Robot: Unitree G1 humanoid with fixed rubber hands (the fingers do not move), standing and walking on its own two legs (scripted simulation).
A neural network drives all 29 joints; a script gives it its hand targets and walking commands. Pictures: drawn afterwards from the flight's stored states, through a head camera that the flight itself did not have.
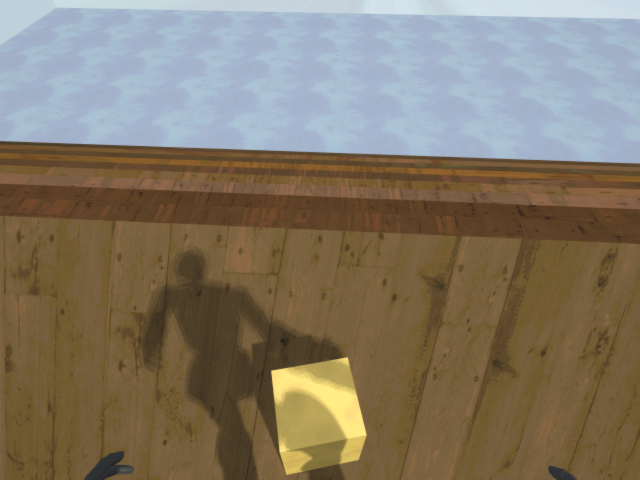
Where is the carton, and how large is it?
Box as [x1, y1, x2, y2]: [271, 357, 366, 474]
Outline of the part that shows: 347,357 271,371 279,450 286,474 358,459 366,434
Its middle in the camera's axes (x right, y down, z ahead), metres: +0.00 +0.49 +1.07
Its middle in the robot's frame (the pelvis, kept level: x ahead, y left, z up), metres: +0.40 +0.03 -0.66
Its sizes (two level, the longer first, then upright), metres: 0.210 0.200 0.250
